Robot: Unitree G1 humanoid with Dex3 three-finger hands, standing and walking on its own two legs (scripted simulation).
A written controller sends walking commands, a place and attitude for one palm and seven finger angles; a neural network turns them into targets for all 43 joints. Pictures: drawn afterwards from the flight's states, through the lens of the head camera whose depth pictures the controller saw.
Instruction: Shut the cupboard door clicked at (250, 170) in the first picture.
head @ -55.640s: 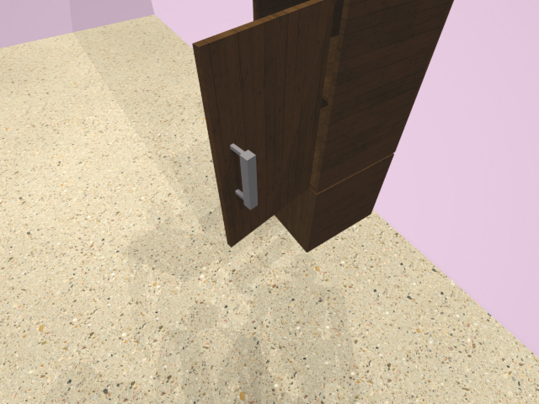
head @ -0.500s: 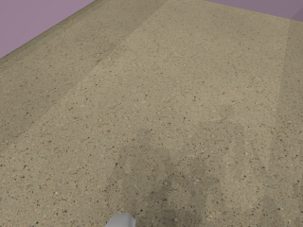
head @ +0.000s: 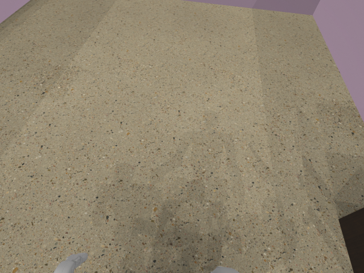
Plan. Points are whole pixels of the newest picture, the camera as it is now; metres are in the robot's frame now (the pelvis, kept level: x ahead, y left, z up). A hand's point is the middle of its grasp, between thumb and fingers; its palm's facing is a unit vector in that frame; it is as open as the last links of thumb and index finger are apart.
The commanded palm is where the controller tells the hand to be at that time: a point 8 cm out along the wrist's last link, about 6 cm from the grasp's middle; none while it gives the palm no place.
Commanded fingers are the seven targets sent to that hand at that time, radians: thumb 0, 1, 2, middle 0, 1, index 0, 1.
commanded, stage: turn to face it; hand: left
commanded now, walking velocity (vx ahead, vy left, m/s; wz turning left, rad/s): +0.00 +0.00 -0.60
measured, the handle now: out of the picture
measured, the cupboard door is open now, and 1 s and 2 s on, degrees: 26 26 26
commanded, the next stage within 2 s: take the last steps up to it in 1.94 s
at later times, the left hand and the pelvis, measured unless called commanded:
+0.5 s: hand out of the picture +0.13 +0.18 -0.19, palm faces -0.23 -0.96 -0.18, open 7.4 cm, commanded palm none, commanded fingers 0.00 0.90 0.90 -0.20 -0.30 -0.20 -0.30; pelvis +0.01 +0.00 -0.01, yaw -16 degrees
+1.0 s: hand (147, 240) +0.21 +0.10 -0.16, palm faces -0.55 -0.79 -0.27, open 7.4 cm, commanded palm none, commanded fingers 0.00 0.90 0.90 -0.20 -0.30 -0.20 -0.30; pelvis +0.01 -0.01 -0.02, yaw -35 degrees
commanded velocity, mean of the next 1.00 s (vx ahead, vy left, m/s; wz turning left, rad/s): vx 0.00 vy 0.00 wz -0.60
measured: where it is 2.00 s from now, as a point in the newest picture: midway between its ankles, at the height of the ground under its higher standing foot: outside the picture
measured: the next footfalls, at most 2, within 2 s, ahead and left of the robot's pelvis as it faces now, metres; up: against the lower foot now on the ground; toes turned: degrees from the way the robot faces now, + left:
right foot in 0.10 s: +0.02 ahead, -0.14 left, +0.00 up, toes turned -8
left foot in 0.50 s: +0.10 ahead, +0.10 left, +0.00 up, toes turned -15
